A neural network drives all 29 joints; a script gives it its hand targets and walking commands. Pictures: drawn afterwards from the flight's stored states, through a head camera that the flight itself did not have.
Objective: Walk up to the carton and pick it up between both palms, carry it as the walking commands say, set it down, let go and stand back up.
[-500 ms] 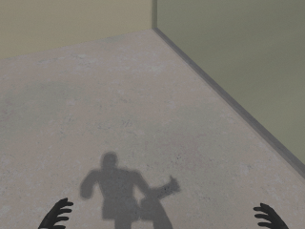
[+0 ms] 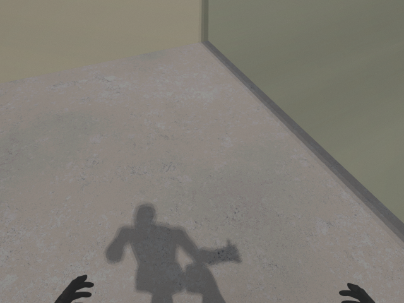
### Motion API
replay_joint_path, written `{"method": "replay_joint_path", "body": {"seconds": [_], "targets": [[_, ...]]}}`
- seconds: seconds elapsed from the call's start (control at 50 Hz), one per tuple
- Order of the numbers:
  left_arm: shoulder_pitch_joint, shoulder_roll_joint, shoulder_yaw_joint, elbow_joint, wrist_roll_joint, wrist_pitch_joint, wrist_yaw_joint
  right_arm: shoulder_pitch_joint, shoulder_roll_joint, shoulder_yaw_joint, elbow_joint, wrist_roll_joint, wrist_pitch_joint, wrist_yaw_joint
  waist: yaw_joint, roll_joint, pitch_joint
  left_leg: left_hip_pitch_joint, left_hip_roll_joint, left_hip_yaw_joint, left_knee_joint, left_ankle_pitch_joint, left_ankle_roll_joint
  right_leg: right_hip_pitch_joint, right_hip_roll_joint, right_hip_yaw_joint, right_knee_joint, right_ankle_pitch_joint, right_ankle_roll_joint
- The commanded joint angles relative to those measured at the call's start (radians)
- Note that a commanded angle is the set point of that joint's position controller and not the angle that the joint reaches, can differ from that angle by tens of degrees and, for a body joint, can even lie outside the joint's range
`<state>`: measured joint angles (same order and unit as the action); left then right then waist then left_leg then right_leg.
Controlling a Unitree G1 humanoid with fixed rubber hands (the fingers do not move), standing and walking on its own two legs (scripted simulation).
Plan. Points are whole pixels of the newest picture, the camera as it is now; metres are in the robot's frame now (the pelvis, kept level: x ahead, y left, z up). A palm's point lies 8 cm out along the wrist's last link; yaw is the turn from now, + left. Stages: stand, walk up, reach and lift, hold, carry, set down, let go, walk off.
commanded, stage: stand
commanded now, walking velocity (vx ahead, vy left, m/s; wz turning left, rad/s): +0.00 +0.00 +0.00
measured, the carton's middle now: out of the picture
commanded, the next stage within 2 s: walk up in 0.98 s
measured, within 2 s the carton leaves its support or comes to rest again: neither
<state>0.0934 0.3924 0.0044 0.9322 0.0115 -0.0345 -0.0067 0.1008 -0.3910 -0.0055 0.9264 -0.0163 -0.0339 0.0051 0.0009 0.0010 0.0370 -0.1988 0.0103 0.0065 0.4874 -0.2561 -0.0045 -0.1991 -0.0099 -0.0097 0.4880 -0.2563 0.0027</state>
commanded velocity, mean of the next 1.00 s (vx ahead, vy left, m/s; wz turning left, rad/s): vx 0.00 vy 0.00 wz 0.00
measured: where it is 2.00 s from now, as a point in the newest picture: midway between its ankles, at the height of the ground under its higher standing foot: outside the picture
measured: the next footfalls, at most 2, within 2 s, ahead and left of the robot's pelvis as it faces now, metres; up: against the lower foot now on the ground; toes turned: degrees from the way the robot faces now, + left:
left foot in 1.48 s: +0.01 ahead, +0.15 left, +0.00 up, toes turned +15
right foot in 1.90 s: +0.04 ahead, -0.09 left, +0.00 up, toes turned +22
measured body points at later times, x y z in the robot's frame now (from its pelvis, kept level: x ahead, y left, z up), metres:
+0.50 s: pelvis +0.00 +0.00 +0.01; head +0.00 +0.00 +0.46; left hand +0.11 +0.32 -0.10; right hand +0.11 -0.32 -0.11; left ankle +0.01 +0.12 -0.74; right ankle +0.01 -0.12 -0.74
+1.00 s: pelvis +0.00 +0.00 +0.01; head +0.01 +0.00 +0.46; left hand +0.11 +0.32 -0.10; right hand +0.11 -0.32 -0.11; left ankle +0.01 +0.12 -0.74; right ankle +0.01 -0.12 -0.74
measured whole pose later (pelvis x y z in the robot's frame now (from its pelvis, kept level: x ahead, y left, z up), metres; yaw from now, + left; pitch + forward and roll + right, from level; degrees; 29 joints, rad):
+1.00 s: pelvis +0.00 +0.00 +0.01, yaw +0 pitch -2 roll +0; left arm 0.08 0.40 0.00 1.06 0.01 -0.02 0.00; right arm 0.08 -0.40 -0.01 1.06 -0.01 -0.02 0.00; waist 0.00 0.00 0.04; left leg -0.12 0.01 0.00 0.34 -0.19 -0.01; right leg -0.12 -0.01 -0.01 0.35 -0.19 0.01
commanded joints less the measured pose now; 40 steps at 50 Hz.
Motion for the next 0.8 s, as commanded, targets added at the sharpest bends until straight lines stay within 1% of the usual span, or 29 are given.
{"method": "replay_joint_path", "body": {"seconds": [0.0,0.32,0.78], "targets": [[-0.05,0.169,0.034,-0.029,-0.001,-0.01,0.004,-0.047,-0.167,-0.034,-0.03,0.001,-0.01,-0.004,0.0,0.0,-0.067,0.027,0.098,-0.093,-0.109,0.149,0.045,0.026,-0.1,0.096,-0.11,0.151,-0.045],[-0.061,0.175,0.028,0.051,-0.001,-0.003,0.007,-0.06,-0.172,-0.033,0.057,0.001,-0.003,-0.005,0.0,-0.002,-0.054,0.056,0.109,-0.094,-0.176,0.135,0.036,0.051,-0.111,0.099,-0.175,0.134,-0.035],[-0.055,0.179,0.028,0.079,-0.002,0.003,0.01,-0.054,-0.178,-0.032,0.086,0.003,0.003,-0.008,-0.001,0.0,-0.055,0.073,0.115,-0.094,-0.195,0.166,0.034,0.071,-0.116,0.095,-0.194,0.163,-0.032]]}}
